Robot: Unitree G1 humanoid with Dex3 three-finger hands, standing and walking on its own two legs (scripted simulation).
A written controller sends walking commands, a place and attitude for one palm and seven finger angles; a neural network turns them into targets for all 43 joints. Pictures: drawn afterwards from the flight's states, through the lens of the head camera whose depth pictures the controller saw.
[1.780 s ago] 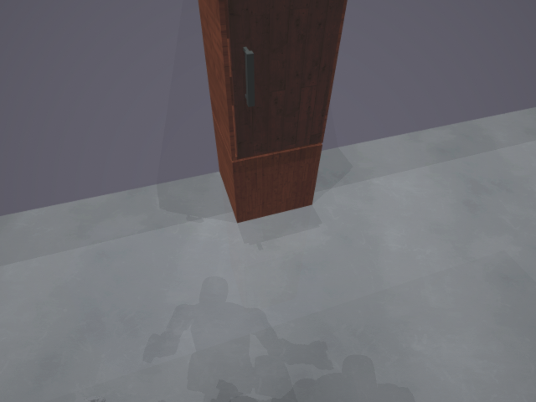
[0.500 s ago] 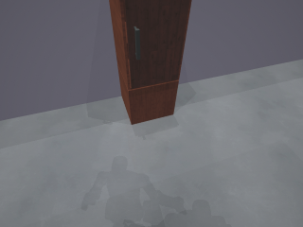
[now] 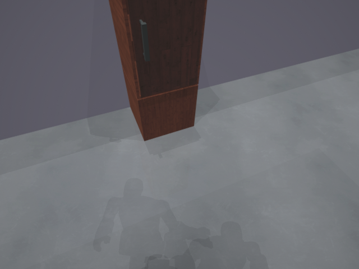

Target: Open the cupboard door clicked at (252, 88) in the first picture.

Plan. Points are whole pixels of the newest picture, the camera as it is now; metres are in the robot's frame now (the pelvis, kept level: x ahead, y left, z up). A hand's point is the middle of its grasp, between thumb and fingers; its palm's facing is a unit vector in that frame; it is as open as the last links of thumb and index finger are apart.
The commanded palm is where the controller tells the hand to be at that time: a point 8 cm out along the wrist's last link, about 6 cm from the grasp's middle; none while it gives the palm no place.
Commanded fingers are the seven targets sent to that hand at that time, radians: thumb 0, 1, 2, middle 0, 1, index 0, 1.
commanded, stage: walk to a spot facing it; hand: left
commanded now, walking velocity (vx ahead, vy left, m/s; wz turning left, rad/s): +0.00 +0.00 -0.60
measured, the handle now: (144, 40) +1.03 +0.24 +0.00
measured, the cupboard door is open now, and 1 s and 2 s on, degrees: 0 0 0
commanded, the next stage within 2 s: turn to face it in 1.84 s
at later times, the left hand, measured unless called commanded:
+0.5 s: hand out of the picture +0.07 +0.19 -0.16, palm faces -0.16 -0.97 -0.20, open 7.4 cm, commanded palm none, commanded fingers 0.00 0.90 0.90 -0.20 -0.30 -0.20 -0.30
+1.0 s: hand (170, 208) +0.32 +0.05 -0.18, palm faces -0.62 -0.78 -0.10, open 7.4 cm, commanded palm none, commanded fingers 0.00 0.90 0.90 -0.20 -0.30 -0.20 -0.30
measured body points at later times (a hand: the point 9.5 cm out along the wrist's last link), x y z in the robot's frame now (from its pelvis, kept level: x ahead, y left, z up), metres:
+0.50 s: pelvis +0.00 +0.00 +0.00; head +0.02 +0.00 +0.45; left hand +0.08 +0.24 -0.14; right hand +0.03 -0.27 -0.13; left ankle +0.00 +0.14 -0.70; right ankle +0.01 -0.10 -0.74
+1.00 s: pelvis +0.11 -0.02 -0.01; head +0.17 -0.01 +0.44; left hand +0.35 +0.10 -0.17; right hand -0.11 -0.12 -0.13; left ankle +0.01 +0.14 -0.74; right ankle +0.16 -0.19 -0.69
